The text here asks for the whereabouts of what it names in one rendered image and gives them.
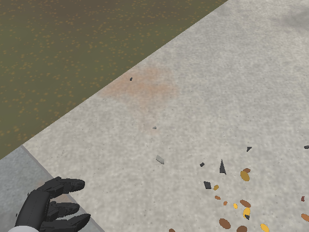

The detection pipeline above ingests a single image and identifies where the robot left hand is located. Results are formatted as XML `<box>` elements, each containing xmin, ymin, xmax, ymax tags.
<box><xmin>14</xmin><ymin>176</ymin><xmax>91</xmax><ymax>232</ymax></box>

